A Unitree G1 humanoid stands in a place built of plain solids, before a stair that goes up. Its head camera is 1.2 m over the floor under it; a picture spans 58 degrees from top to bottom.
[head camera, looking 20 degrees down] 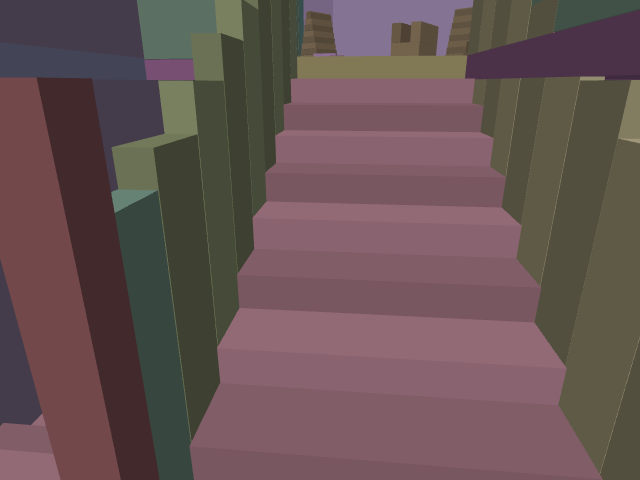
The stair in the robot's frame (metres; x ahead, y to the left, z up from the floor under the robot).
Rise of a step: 0.15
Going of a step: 0.30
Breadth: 1.20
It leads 6 degrees to the right of straight ahead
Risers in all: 9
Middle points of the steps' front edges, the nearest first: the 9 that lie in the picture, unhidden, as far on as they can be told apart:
0.97 -0.20 0.15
1.26 -0.23 0.31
1.56 -0.25 0.46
1.85 -0.28 0.61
2.15 -0.31 0.77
2.44 -0.34 0.92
2.74 -0.37 1.07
3.03 -0.40 1.22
3.33 -0.43 1.38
